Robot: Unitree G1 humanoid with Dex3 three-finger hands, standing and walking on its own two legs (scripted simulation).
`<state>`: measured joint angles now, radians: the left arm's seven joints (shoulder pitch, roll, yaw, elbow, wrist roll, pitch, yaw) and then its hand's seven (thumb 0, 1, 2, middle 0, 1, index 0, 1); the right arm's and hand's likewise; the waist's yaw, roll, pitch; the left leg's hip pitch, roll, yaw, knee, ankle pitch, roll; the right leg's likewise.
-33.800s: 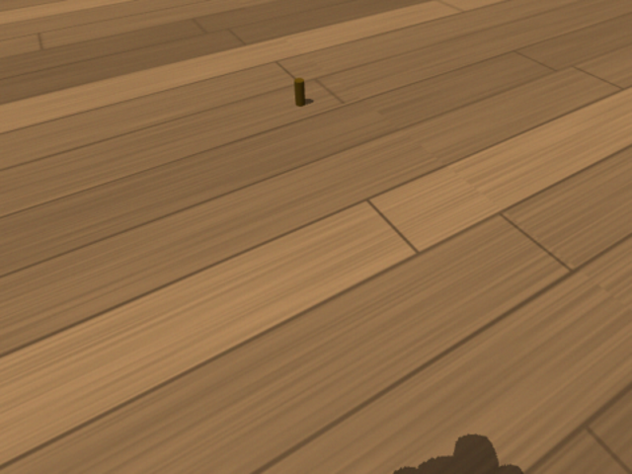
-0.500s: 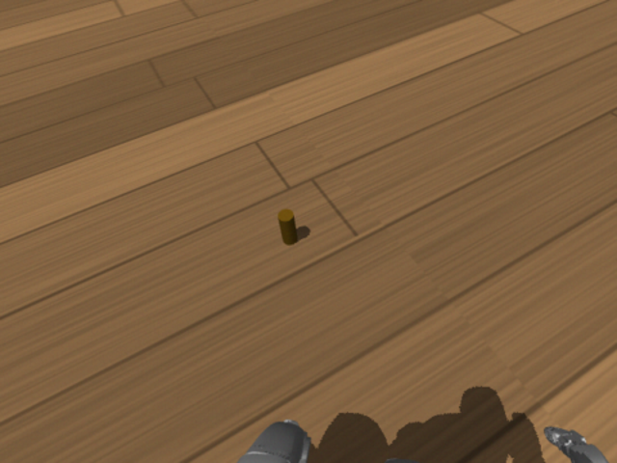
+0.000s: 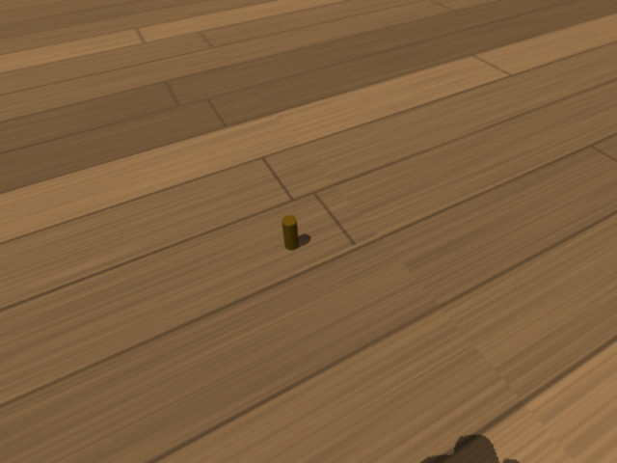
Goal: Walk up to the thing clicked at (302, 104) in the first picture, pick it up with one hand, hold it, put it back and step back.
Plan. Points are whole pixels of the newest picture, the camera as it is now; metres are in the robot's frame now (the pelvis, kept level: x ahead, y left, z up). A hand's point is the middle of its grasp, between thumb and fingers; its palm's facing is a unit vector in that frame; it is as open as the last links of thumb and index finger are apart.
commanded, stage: step back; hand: left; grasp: from the side
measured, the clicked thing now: (290, 233) +1.07 +0.14 -0.69
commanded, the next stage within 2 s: stand in 0.78 s
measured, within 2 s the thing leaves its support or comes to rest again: neither
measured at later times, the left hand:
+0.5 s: hand out of the picture +0.12 +0.29 -0.15, palm faces -0.02 -0.92 -0.39, open 7.4 cm
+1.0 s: hand (144, 457) +0.17 +0.27 -0.14, palm faces -0.02 -0.94 -0.33, open 7.4 cm
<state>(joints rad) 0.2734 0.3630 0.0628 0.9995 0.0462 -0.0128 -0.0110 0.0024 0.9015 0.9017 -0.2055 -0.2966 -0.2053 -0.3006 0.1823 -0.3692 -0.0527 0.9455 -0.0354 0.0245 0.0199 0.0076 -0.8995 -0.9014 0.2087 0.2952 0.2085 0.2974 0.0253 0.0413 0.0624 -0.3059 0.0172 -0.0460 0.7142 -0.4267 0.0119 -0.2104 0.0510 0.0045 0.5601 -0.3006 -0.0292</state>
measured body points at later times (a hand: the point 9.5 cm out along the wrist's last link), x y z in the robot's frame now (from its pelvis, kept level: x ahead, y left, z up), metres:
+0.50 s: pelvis +0.04 +0.02 +0.00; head +0.06 +0.02 +0.45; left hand +0.12 +0.34 -0.12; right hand +0.12 -0.28 -0.13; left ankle +0.04 +0.15 -0.73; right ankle +0.04 -0.10 -0.73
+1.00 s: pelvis +0.06 +0.02 +0.02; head +0.07 +0.03 +0.47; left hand +0.17 +0.32 -0.11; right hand +0.17 -0.28 -0.11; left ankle +0.05 +0.15 -0.73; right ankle +0.04 -0.10 -0.73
